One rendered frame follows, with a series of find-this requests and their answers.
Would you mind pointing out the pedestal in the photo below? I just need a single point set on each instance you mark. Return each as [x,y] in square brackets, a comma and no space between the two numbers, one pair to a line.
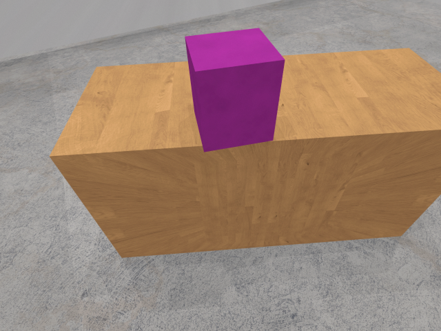
[356,154]

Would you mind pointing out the carton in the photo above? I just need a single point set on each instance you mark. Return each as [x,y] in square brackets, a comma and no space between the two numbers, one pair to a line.
[236,79]

